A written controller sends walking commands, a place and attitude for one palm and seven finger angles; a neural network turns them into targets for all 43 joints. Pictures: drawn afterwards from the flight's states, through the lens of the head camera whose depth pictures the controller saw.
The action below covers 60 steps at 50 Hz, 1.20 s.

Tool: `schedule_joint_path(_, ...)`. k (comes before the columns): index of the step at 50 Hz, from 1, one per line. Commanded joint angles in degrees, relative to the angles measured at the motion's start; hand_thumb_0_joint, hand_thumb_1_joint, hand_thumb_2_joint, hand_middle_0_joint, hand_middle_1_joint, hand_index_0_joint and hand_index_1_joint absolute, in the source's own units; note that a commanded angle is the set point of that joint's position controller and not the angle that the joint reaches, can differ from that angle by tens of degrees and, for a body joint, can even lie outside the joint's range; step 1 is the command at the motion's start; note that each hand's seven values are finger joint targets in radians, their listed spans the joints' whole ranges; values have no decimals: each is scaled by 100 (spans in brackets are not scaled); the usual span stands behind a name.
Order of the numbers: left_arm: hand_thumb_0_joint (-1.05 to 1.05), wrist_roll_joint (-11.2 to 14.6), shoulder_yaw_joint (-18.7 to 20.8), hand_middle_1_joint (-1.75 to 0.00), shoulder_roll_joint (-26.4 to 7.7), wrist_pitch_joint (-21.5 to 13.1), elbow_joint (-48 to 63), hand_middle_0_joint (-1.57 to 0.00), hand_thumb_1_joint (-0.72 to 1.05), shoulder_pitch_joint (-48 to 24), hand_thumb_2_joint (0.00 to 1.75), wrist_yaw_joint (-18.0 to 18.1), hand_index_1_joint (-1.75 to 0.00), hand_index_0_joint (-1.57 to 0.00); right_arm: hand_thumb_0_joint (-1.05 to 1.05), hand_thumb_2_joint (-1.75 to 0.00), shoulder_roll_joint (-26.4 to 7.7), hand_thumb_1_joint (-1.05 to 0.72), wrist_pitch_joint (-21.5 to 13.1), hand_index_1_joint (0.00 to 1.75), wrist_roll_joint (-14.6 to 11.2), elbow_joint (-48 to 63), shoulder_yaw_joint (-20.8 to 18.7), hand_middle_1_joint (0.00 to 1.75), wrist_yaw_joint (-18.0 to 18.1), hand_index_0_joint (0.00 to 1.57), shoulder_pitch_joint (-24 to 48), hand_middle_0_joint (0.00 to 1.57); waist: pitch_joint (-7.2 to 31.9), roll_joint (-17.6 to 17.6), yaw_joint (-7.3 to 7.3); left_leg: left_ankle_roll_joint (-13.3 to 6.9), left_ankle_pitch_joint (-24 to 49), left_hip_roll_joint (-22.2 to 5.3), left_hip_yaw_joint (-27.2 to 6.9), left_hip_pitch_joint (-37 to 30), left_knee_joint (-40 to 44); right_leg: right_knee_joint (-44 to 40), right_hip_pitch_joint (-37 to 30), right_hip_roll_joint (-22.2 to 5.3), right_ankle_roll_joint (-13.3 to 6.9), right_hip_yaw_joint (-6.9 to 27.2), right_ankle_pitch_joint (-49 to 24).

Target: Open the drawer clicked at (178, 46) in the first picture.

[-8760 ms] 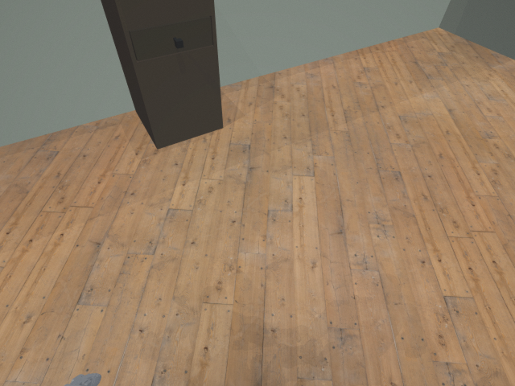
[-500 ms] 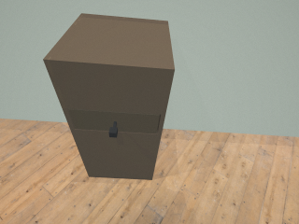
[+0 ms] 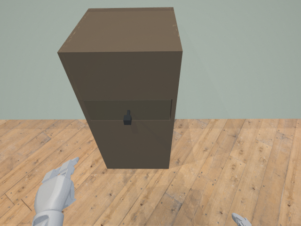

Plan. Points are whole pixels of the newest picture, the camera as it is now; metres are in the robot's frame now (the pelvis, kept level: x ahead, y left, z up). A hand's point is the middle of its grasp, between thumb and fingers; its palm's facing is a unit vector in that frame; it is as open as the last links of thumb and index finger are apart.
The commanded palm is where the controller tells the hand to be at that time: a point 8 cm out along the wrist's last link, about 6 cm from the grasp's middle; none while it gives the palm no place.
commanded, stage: raise the hand with hooked fingers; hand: left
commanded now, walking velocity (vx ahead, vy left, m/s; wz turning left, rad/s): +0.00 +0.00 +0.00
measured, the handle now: (127, 116) +0.59 +0.13 -0.14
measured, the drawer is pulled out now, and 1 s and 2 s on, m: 0.00 0.00 0.00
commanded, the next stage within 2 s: move the hooked fingers above the handle in 1.68 s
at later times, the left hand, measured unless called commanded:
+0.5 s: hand (72, 177) +0.25 +0.23 -0.01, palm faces +0.07 -0.12 -0.99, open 10.3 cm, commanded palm +0.22 +0.23 +0.05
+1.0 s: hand (85, 132) +0.36 +0.21 +0.06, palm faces +0.07 -0.09 -0.99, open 13.1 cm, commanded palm +0.34 +0.21 +0.12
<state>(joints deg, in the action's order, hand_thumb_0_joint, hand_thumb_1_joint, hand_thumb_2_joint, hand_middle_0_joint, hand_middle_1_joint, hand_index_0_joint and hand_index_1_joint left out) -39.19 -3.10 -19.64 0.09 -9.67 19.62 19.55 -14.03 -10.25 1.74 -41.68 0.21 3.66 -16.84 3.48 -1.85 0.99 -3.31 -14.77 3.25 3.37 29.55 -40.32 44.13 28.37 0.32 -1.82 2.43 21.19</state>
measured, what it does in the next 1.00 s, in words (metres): shifts its weight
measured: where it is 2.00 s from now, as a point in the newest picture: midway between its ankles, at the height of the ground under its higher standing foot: outside the picture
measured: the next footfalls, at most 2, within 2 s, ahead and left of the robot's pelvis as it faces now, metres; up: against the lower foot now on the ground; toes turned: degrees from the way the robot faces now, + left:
none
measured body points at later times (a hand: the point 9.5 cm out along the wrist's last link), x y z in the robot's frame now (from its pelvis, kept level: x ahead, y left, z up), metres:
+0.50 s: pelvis +0.02 -0.01 -0.02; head +0.03 -0.02 +0.43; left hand +0.24 +0.24 +0.04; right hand +0.24 -0.20 -0.09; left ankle +0.07 +0.07 -0.71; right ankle +0.04 -0.13 -0.71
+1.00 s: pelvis +0.09 -0.02 +0.01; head +0.11 -0.05 +0.46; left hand +0.35 +0.21 +0.11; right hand +0.28 -0.26 -0.10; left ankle +0.07 +0.07 -0.71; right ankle +0.04 -0.13 -0.71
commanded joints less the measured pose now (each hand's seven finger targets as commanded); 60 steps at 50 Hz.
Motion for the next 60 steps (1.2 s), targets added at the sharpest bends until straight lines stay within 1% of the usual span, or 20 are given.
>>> schedule_joint_path(1,0,-1908,81,-48,-172,-415,-237,-22,62,784,78,652,-48,-22,0,-90,-703,-90,285,30,126,1549,-409,30,-203,20,1334,20,168,1583,-673,246,-1550,-60,-417,748,10,-790,1375,224,-276,589,2366)
schedule_joint_path(2,0,-2176,258,-50,-325,-488,-127,-22,60,752,77,736,-50,-22,0,-90,-718,-90,433,30,113,1610,-440,30,-308,20,1363,20,517,1423,-823,239,-1147,-47,-450,670,-95,-628,1191,252,-352,689,1784)
schedule_joint_path(3,0,-2270,328,-51,-430,-474,88,-22,57,703,76,799,-51,-22,0,-90,-704,-90,598,30,76,1772,-393,30,-365,20,1490,20,704,1253,-881,238,-1212,-37,-435,783,-105,-519,1038,169,-340,661,1769)
schedule_joint_path(5,0,-2337,251,-54,-485,-427,585,-23,53,290,74,834,-54,-23,0,-90,-626,-90,802,30,-20,2036,-339,30,-349,20,1721,20,608,1087,-795,182,-1891,6,-498,873,-18,-644,1105,100,-291,711,2556)
schedule_joint_path(6,0,-2283,347,-55,-595,-396,876,-23,50,-19,73,875,-55,-23,0,-90,-636,-90,851,30,-42,2081,-381,30,-321,20,1713,20,644,701,-730,158,-2066,-30,-609,662,-8,-513,1236,153,-288,619,2514)
schedule_joint_path(8,0,-2275,621,-58,-932,-387,1559,-23,46,-645,71,1061,-58,-23,0,-90,-588,-90,961,30,12,2125,-403,30,-242,20,1776,20,980,383,-615,107,-2130,-100,-746,344,-185,-323,1323,187,-209,444,2277)
schedule_joint_path(10,0,-2361,690,-62,-1063,-392,1887,-24,41,-1206,69,1257,-62,-24,0,-90,-502,-90,1031,30,117,2110,-369,30,-174,20,1852,20,988,163,-456,88,-2083,-118,-829,115,-451,-285,1654,196,-183,493,2265)
schedule_joint_path(12,0,-2477,799,-64,-1294,-383,2164,-24,36,-1645,67,1413,-64,-24,0,-90,-492,-90,1081,30,205,2047,-352,30,-119,20,1890,20,1000,-72,-409,103,-2063,-135,-970,-128,-641,-277,1975,222,-184,574,2352)
schedule_joint_path(13,0,-2454,683,-66,-1226,-331,2157,-24,34,-1728,66,1456,-66,-24,0,-90,-479,-90,1116,30,206,2055,-305,30,-96,20,1925,20,1011,-424,-376,119,-2161,-142,-983,-190,-572,-178,1915,224,-202,451,2179)
schedule_joint_path(16,0,-2273,355,-70,-973,9,1972,-25,27,-1699,63,1353,-70,-25,0,-90,-470,-90,1152,30,162,2023,-225,30,-89,20,1949,20,1068,-702,-320,154,-2206,-183,-1057,-382,-240,-133,1677,264,-226,256,1670)
schedule_joint_path(19,0,-2017,11,-75,-750,490,1747,-25,20,-1635,60,956,-75,-25,0,-90,-473,-90,1220,30,62,1987,-132,30,-35,20,2016,20,801,-555,-308,176,-2429,-238,-1159,-357,350,-351,1056,256,-207,77,1306)
schedule_joint_path(22,0,-1932,-89,-80,-703,682,1638,-25,13,-1468,57,435,-80,-25,0,-90,-479,-90,1240,30,36,1933,-71,30,12,20,1978,20,673,-196,-377,147,-1888,-266,-1102,-461,586,-565,550,289,-213,62,812)
schedule_joint_path(26,0,-1973,193,-86,-957,476,1748,-26,4,-1090,53,39,-86,-26,0,-90,-453,-90,1246,30,95,1837,-53,30,-47,20,1706,20,810,105,-493,154,-86,-226,-895,-800,507,-704,-62,272,-249,90,-244)
schedule_joint_path(27,0,-2030,336,-87,-1068,382,1834,-26,1,-998,52,-5,-87,-26,0,-90,-472,-90,1247,30,124,1833,-56,30,-68,20,1736,20,808,-87,-562,163,166,-228,-857,-861,508,-725,-136,289,-257,122,-400)
schedule_joint_path(32,0,-1989,715,-94,-1190,40,2294,-27,-10,-799,47,116,-94,-27,0,-90,-469,-90,1262,30,144,1828,-180,30,-215,20,1602,20,1222,-121,-644,215,1402,-248,-816,-1198,384,-605,-397,282,-242,120,-1234)
schedule_joint_path(39,0,-1826,596,-105,-1137,258,2536,-28,-27,-1265,40,222,-105,-28,0,-90,-557,-90,1352,30,61,1753,-324,30,-248,20,1540,20,1573,-6,-490,200,1840,-210,-714,-1408,273,-604,-583,194,-165,142,-1852)
schedule_joint_path(42,0,-1768,599,-110,-1285,397,2507,-29,-34,-1513,37,45,-110,-29,0,-90,-605,-90,1390,30,22,1710,-335,30,-212,20,1577,20,1544,179,-458,163,2040,-177,-687,-1448,302,-714,-792,181,-136,248,-2240)
schedule_joint_path(47,0,-1748,626,-117,-1493,503,2528,-30,-45,-1892,32,-259,-117,-30,0,-90,-600,-90,1467,30,-19,1662,-304,30,-191,20,1630,20,1553,-20,-527,154,2435,-149,-623,-1650,432,-840,-1096,146,-116,256,-2641)
schedule_joint_path(52,0,-1705,722,-120,-1700,653,2195,-30,-50,-2456,30,-539,-120,-30,0,-90,-594,-90,1572,30,-76,1645,-258,30,-176,20,1672,20,1454,133,-549,130,2403,-86,-516,-1644,605,-1007,-1432,133,-82,264,-2987)
schedule_joint_path(60,0,-1545,475,-120,-1724,734,1818,-30,-50,-3582,30,-1116,-120,-30,0,-90,-573,-90,1719,30,-146,1626,-203,30,-108,20,1684,20,1387,270,-451,86,2002,8,-393,-1643,821,-1234,-1748,82,-22,237,-3070)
